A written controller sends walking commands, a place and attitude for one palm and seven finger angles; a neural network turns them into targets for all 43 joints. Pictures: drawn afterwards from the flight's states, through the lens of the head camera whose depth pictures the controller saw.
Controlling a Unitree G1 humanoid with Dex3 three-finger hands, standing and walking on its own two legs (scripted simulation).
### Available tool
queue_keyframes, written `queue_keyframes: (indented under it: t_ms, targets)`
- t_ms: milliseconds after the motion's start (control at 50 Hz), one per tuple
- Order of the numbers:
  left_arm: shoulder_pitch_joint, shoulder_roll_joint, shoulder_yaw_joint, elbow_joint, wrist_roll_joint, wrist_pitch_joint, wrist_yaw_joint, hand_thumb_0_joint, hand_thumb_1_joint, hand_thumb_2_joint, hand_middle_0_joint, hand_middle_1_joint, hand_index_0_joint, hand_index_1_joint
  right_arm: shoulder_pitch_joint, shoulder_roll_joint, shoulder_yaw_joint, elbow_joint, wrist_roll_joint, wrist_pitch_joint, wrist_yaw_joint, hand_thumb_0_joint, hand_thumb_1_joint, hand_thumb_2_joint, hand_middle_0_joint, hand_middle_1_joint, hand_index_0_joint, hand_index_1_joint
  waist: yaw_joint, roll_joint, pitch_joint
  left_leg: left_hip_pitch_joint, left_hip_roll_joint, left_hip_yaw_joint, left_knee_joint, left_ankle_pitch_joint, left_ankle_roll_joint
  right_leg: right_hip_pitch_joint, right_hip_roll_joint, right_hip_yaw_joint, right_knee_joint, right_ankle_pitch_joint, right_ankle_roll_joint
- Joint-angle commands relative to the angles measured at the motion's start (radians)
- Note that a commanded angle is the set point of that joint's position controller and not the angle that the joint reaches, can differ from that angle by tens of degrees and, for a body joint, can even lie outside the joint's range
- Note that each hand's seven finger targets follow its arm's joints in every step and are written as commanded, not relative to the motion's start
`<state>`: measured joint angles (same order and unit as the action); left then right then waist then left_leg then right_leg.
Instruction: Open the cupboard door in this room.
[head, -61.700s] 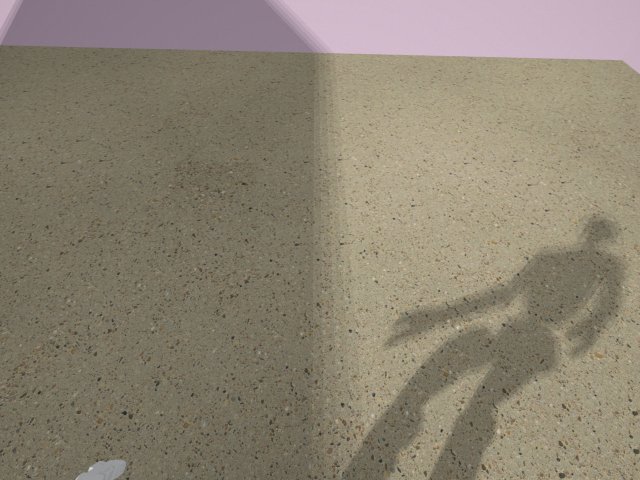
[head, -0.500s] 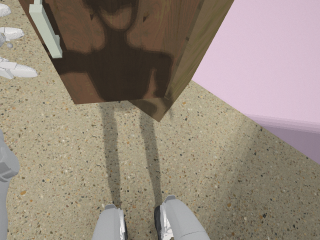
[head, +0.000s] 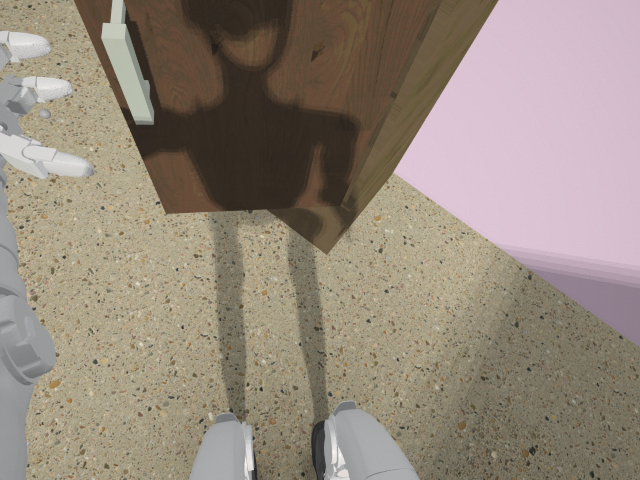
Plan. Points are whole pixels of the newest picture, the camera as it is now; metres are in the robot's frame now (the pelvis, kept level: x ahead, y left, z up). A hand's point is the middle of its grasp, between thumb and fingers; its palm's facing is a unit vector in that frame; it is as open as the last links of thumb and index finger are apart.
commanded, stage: move the hooked fingers beside the handle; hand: left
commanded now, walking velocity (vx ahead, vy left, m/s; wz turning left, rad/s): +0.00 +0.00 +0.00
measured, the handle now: (132, 66) +0.58 +0.18 +0.07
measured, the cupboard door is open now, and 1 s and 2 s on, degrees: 44 44 44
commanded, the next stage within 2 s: slide the fingers in behind the handle in 0.24 s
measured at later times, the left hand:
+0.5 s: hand (61, 112) +0.52 +0.25 +0.06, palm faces +0.05 -1.00 +0.00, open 14.0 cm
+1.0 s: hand (97, 109) +0.53 +0.22 +0.06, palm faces +0.04 -1.00 +0.00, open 14.0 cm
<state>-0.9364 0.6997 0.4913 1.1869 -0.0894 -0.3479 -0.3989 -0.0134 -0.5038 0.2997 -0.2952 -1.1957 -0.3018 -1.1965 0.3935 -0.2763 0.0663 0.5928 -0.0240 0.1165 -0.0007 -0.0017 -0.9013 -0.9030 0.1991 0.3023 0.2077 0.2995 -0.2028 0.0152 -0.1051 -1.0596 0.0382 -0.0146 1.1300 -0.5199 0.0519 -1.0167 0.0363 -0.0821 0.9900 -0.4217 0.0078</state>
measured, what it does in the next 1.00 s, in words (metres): stands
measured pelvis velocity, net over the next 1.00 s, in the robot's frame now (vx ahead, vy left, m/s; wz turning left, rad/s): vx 0.00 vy -0.01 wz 0.00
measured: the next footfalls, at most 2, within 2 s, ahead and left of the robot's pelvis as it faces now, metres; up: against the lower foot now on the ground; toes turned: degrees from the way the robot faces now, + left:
none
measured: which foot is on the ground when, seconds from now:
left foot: down 0.00-1.00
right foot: down 0.00-1.00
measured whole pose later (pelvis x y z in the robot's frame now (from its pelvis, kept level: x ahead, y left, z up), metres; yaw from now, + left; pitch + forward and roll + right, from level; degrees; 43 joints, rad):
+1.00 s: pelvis +0.00 -0.01 -0.01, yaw +0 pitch +26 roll -5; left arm -0.97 0.62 0.45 1.19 -0.07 -0.36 -0.29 -0.01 -0.50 0.30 -0.30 -1.20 -0.30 -1.20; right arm 0.40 -0.26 0.07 0.60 -0.03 0.10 0.01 0.00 -0.90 -0.90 0.20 0.30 0.21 0.30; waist -0.21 0.03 -0.11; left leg -1.09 0.04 -0.01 1.15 -0.53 0.05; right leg -1.06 0.04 -0.08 1.03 -0.43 0.00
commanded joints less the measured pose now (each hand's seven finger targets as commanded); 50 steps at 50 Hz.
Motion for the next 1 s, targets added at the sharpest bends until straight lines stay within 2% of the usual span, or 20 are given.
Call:
queue_keyframes:
  t_ms: [0,60,80,100,140,180,240,280,340,380,400,460,500,640,700,780,880,920,960,980]
  targets:
    - [-0.425,0.229,-0.004,-0.220,-0.017,-0.082,0.014,0.000,-0.500,0.300,-0.300,-1.200,-0.300,-1.200,0.210,-0.205,-0.079,-0.013,-0.004,-0.009,-0.013,0.000,-0.900,-0.900,0.200,0.300,0.200,0.300,-0.010,0.275,-0.489,0.567,0.025,-0.111,-0.123,0.648,-0.067,0.062,0.029,0.006,-0.059,0.252,-0.035]
    - [-0.416,0.232,0.006,-0.204,-0.016,-0.086,0.031,0.000,-0.500,0.300,-0.300,-1.200,-0.300,-1.200,0.203,-0.204,-0.078,-0.015,-0.006,-0.010,-0.011,0.000,-0.900,-0.900,0.200,0.300,0.200,0.300,-0.010,0.244,-0.483,0.535,0.022,-0.103,-0.120,0.625,-0.064,0.085,0.030,0.010,-0.059,0.261,-0.034]
    - [-0.407,0.266,0.033,-0.198,-0.011,-0.090,0.036,0.000,-0.500,0.300,-0.300,-1.200,-0.300,-1.200,0.204,-0.207,-0.079,-0.021,-0.006,-0.011,-0.013,0.000,-0.900,-0.900,0.200,0.300,0.200,0.300,-0.002,0.222,-0.482,0.514,0.020,-0.102,-0.116,0.614,-0.058,0.100,0.030,0.012,-0.052,0.268,-0.037]
    - [-0.425,0.248,0.008,-0.186,-0.006,-0.088,0.036,0.000,-0.500,0.300,-0.300,-1.200,-0.300,-1.200,0.196,-0.204,-0.073,-0.023,-0.003,-0.011,-0.012,0.000,-0.900,-0.900,0.200,0.300,0.200,0.300,-0.011,0.233,-0.474,0.495,0.016,-0.095,-0.117,0.575,-0.056,0.098,0.028,0.016,-0.054,0.256,-0.033]
    - [-0.425,0.283,0.033,-0.180,0.001,-0.089,0.043,0.000,-0.500,0.300,-0.300,-1.200,-0.300,-1.200,0.194,-0.207,-0.072,-0.029,-0.005,-0.014,-0.012,0.000,-0.900,-0.900,0.200,0.300,0.200,0.300,-0.007,0.208,-0.477,0.455,0.012,-0.089,-0.119,0.534,-0.047,0.135,0.028,0.020,-0.053,0.261,-0.033]
    - [-0.408,0.338,0.071,-0.208,0.005,-0.101,0.042,0.000,-0.500,0.300,-0.300,-1.200,-0.300,-1.200,0.192,-0.210,-0.073,-0.041,-0.005,-0.020,-0.015,0.000,-0.900,-0.900,0.200,0.300,0.200,0.300,0.013,0.234,-0.525,0.454,0.009,-0.083,-0.113,0.543,-0.045,0.167,0.027,0.029,-0.041,0.281,-0.038]
    - [-0.410,0.291,0.032,-0.175,0.001,-0.095,0.027,0.000,-0.500,0.300,-0.300,-1.200,-0.300,-1.200,0.186,-0.205,-0.067,-0.039,0.000,-0.019,-0.013,0.000,-0.900,-0.900,0.200,0.300,0.200,0.300,-0.003,0.208,-0.479,0.426,0.010,-0.079,-0.116,0.508,-0.040,0.156,0.028,0.027,-0.049,0.266,-0.032]
    - [-0.428,0.310,0.041,-0.178,-0.006,-0.095,0.017,0.000,-0.500,0.300,-0.300,-1.200,-0.300,-1.200,0.187,-0.209,-0.067,-0.035,0.002,-0.020,-0.020,0.000,-0.900,-0.900,0.200,0.300,0.200,0.300,-0.006,0.226,-0.480,0.430,0.010,-0.082,-0.114,0.503,-0.037,0.142,0.027,0.027,-0.046,0.262,-0.035]
    - [-0.459,0.292,0.017,-0.146,-0.008,-0.083,0.009,0.000,-0.500,0.300,-0.300,-1.200,-0.300,-1.200,0.191,-0.212,-0.063,-0.024,0.003,-0.023,-0.023,0.000,-0.900,-0.900,0.200,0.300,0.200,0.300,-0.023,0.194,-0.460,0.403,0.010,-0.088,-0.114,0.448,-0.034,0.121,0.026,0.027,-0.049,0.224,-0.030]
    - [-0.480,0.245,-0.013,-0.172,-0.016,-0.088,0.008,0.000,-0.500,0.300,-0.300,-1.200,-0.300,-1.200,0.194,-0.209,-0.066,-0.023,0.001,-0.030,-0.024,0.000,-0.900,-0.900,0.200,0.300,0.200,0.300,-0.030,0.233,-0.477,0.441,0.010,-0.092,-0.113,0.462,-0.037,0.093,0.025,0.024,-0.047,0.219,-0.034]
    - [-0.480,0.259,0.001,-0.184,-0.015,-0.090,0.010,0.000,-0.500,0.300,-0.300,-1.200,-0.300,-1.200,0.202,-0.212,-0.068,-0.016,-0.002,-0.031,-0.023,0.000,-0.900,-0.900,0.200,0.300,0.200,0.300,-0.021,0.247,-0.518,0.461,0.011,-0.094,-0.108,0.482,-0.040,0.091,0.024,0.024,-0.046,0.224,-0.033]
    - [-0.458,0.279,0.023,-0.159,-0.015,-0.080,0.020,0.000,-0.500,0.300,-0.300,-1.200,-0.300,-1.200,0.205,-0.211,-0.068,-0.012,0.000,-0.031,-0.021,0.000,-0.900,-0.900,0.200,0.300,0.200,0.300,-0.016,0.209,-0.514,0.406,0.006,-0.080,-0.099,0.465,-0.031,0.137,0.024,0.034,-0.047,0.247,-0.029]
    - [-0.456,0.287,0.028,-0.185,-0.007,-0.081,0.026,0.000,-0.500,0.300,-0.300,-1.200,-0.300,-1.200,0.212,-0.209,-0.068,-0.014,-0.004,-0.029,-0.017,0.000,-0.900,-0.900,0.200,0.300,0.200,0.300,-0.005,0.238,-0.545,0.433,0.007,-0.085,-0.099,0.514,-0.037,0.145,0.025,0.030,-0.036,0.276,-0.033]
    - [-0.456,0.290,0.036,-0.185,0.002,-0.074,0.061,0.000,-0.500,0.300,-0.300,-1.200,-0.300,-1.200,0.206,-0.204,-0.067,-0.021,-0.003,-0.024,-0.013,0.000,-0.900,-0.900,0.200,0.300,0.200,0.300,-0.009,0.202,-0.503,0.368,0.004,-0.067,-0.100,0.457,-0.025,0.179,0.026,0.040,-0.046,0.274,-0.029]
    - [-0.482,0.262,0.010,-0.233,0.011,-0.091,0.072,0.000,-0.500,0.300,-0.300,-1.200,-0.300,-1.200,0.207,-0.199,-0.070,-0.021,-0.006,-0.029,-0.009,0.000,-0.900,-0.900,0.200,0.300,0.200,0.300,-0.005,0.272,-0.549,0.441,0.006,-0.078,-0.101,0.502,-0.036,0.147,0.026,0.033,-0.036,0.274,-0.034]
    - [-0.438,0.232,0.008,-0.176,0.001,-0.082,0.076,0.000,-0.500,0.300,-0.300,-1.200,-0.300,-1.200,0.212,-0.200,-0.071,-0.018,-0.004,-0.027,-0.009,0.000,-0.900,-0.900,0.200,0.300,0.200,0.300,-0.018,0.194,-0.500,0.410,0.007,-0.075,-0.100,0.502,-0.028,0.154,0.029,0.031,-0.042,0.291,-0.032]
    - [-0.451,0.199,-0.006,-0.222,0.002,-0.089,0.091,0.000,-0.500,0.300,-0.300,-1.200,-0.300,-1.200,0.217,-0.196,-0.077,-0.017,-0.009,-0.027,-0.004,0.000,-0.900,-0.900,0.200,0.300,0.200,0.300,-0.010,0.235,-0.541,0.475,0.011,-0.088,-0.099,0.568,-0.041,0.125,0.028,0.023,-0.031,0.299,-0.036]
    - [-0.466,0.129,-0.048,-0.213,-0.001,-0.088,0.100,0.000,-0.500,0.300,-0.300,-1.200,-0.300,-1.200,0.217,-0.189,-0.080,-0.006,-0.010,-0.027,0.001,0.000,-0.900,-0.900,0.200,0.300,0.200,0.300,-0.022,0.230,-0.517,0.491,0.014,-0.094,-0.100,0.577,-0.048,0.097,0.027,0.016,-0.038,0.288,-0.032]
    - [-0.462,0.141,-0.037,-0.196,0.000,-0.085,0.115,0.000,-0.500,0.300,-0.300,-1.200,-0.300,-1.200,0.215,-0.193,-0.079,-0.006,-0.010,-0.026,0.002,0.000,-0.900,-0.900,0.200,0.300,0.200,0.300,-0.024,0.200,-0.502,0.462,0.011,-0.090,-0.104,0.542,-0.043,0.106,0.028,0.019,-0.041,0.276,-0.031]
    - [-0.481,0.143,-0.034,-0.217,0.002,-0.094,0.122,0.000,-0.500,0.300,-0.300,-1.200,-0.300,-1.200,0.216,-0.191,-0.080,-0.007,-0.011,-0.028,0.000,0.000,-0.900,-0.900,0.200,0.300,0.200,0.300,-0.024,0.221,-0.513,0.481,0.012,-0.092,-0.099,0.562,-0.044,0.098,0.028,0.019,-0.035,0.284,-0.034]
